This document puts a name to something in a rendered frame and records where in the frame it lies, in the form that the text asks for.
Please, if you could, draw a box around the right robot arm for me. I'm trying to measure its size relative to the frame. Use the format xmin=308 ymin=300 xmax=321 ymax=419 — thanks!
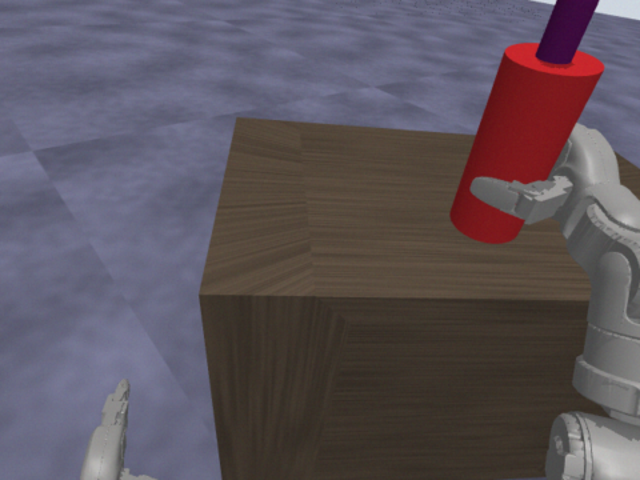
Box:
xmin=545 ymin=183 xmax=640 ymax=480

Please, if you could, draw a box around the right robot hand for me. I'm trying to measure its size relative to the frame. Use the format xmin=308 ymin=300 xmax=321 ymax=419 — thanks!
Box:
xmin=470 ymin=123 xmax=621 ymax=225

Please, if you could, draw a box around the left robot hand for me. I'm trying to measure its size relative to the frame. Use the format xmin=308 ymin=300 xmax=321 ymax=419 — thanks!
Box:
xmin=80 ymin=379 xmax=158 ymax=480

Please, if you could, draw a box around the bottle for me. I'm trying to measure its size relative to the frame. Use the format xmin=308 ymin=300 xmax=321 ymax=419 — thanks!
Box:
xmin=450 ymin=0 xmax=604 ymax=244

